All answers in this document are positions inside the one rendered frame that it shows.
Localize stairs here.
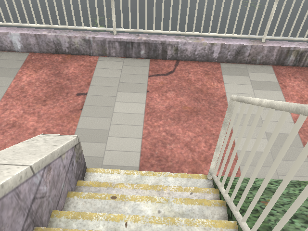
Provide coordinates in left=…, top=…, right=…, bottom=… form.
left=33, top=167, right=239, bottom=231

